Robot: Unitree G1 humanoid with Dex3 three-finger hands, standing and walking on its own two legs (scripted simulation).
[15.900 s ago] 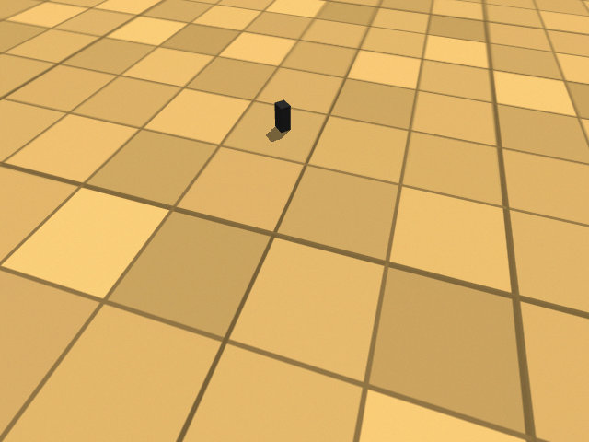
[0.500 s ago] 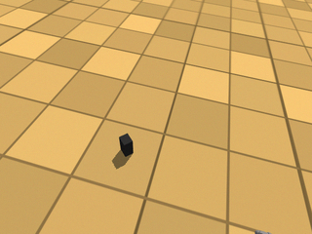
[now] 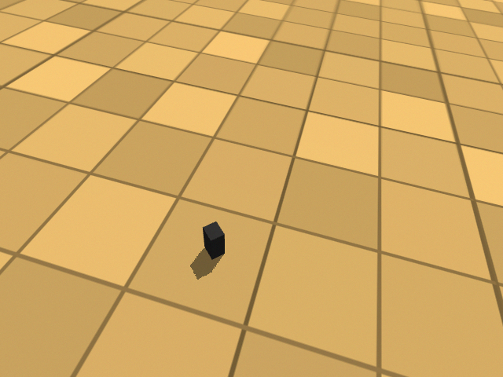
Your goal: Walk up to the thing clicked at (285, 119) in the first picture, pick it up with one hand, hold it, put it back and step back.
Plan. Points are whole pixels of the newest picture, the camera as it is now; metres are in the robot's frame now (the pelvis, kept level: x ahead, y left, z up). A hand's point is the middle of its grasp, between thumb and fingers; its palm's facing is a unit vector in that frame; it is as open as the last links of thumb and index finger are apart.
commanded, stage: walk up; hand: left
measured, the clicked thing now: (214, 240) +0.76 +0.13 -0.68
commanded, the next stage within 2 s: stand in 0.80 s
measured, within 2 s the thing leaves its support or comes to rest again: neither
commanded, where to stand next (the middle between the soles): +0.39 -0.06 m, yaw -2 degrees
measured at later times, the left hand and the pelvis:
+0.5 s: hand out of the picture +0.16 +0.23 -0.15, palm faces -0.01 -0.94 -0.34, open 7.4 cm; pelvis +0.03 -0.03 +0.00, yaw +0 degrees
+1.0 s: hand out of the picture +0.10 +0.22 -0.14, palm faces -0.02 -0.94 -0.34, open 7.4 cm; pelvis +0.03 -0.03 +0.02, yaw +0 degrees
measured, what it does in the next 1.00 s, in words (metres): steps on the spot: right foot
